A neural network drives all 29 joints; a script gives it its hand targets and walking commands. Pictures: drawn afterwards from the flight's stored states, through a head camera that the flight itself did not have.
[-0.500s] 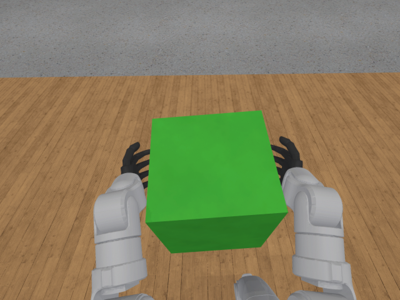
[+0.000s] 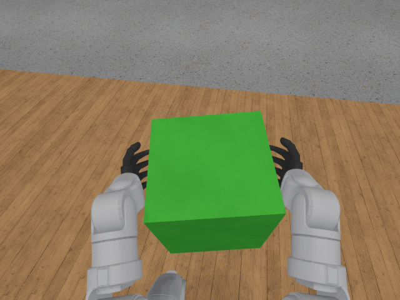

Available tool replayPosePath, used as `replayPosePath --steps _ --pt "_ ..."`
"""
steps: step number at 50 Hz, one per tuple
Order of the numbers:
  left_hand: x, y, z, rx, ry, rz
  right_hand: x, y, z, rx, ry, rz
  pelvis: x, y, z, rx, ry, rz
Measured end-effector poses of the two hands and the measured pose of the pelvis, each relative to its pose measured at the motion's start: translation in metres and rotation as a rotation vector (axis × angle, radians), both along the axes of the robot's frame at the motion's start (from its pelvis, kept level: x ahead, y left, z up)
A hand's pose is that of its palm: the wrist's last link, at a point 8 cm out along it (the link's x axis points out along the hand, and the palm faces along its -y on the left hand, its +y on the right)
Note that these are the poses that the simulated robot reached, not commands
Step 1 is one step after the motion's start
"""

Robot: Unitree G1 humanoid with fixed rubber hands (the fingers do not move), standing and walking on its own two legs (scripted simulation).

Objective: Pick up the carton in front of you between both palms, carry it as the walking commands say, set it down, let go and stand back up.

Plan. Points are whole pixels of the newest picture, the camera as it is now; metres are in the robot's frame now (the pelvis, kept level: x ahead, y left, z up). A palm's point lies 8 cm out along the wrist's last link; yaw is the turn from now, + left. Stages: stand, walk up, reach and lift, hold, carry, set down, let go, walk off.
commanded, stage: carry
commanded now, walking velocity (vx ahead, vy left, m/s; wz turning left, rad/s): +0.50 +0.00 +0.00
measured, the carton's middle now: (211, 189) +0.33 +0.02 +0.01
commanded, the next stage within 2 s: none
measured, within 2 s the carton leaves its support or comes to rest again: neither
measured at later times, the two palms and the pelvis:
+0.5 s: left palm (178, 81) +0.66 +0.12 +0.03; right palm (286, 88) +0.63 -0.18 +0.04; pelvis +0.32 +0.01 -0.04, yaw -3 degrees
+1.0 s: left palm (196, 41) +0.94 +0.09 +0.00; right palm (278, 38) +0.96 -0.21 +0.00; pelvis +0.63 -0.08 -0.07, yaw +0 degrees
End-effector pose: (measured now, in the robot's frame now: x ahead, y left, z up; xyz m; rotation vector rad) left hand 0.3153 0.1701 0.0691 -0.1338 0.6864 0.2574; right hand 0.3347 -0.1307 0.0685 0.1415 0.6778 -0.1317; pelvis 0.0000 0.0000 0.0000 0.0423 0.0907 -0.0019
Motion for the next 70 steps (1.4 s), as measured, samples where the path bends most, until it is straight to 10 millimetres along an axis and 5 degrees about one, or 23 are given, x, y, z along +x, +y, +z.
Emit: replayPosePath --steps 11,17,24,32,38,48,59,65,70 --pt "0.159 -0.012 0.017 0.021 -0.112 -0.060 0.145 -0.014 0.015 -0.045 -0.112 -0.029 0.148 0.000 -0.014 -0.019 0.013 -0.020" --pt "0.256 -0.018 -0.011 0.026 -0.104 -0.124 0.225 -0.020 -0.006 -0.075 -0.102 -0.069 0.236 0.005 -0.048 -0.035 -0.009 -0.042" --pt "0.335 -0.046 -0.034 -0.014 -0.011 -0.152 0.285 -0.045 -0.031 -0.031 -0.009 -0.143 0.312 0.007 -0.041 -0.050 0.002 -0.041" --pt "0.436 -0.065 -0.035 -0.003 -0.059 -0.140 0.397 -0.064 -0.028 -0.028 -0.057 -0.120 0.414 -0.017 -0.045 -0.039 0.007 -0.043" --pt "0.528 -0.084 -0.040 0.028 -0.153 -0.110 0.500 -0.085 -0.036 -0.055 -0.154 -0.062 0.508 -0.048 -0.083 -0.015 -0.008 -0.015" --pt "0.605 -0.079 -0.073 0.003 -0.009 -0.004 0.606 -0.079 -0.072 0.004 -0.009 -0.007 0.606 -0.075 -0.077 -0.007 0.007 -0.005" --pt "0.757 -0.080 -0.054 0.021 -0.107 -0.058 0.743 -0.082 -0.055 -0.054 -0.110 -0.024 0.747 -0.070 -0.087 -0.035 0.013 -0.012" --pt "0.850 -0.075 -0.088 0.021 -0.103 -0.107 0.825 -0.076 -0.081 -0.078 -0.104 -0.053 0.835 -0.058 -0.127 -0.055 -0.003 -0.044" --pt "0.901 -0.093 -0.116 -0.017 0.009 -0.147 0.857 -0.092 -0.111 -0.041 0.009 -0.119 0.883 -0.051 -0.121 -0.060 0.001 -0.033"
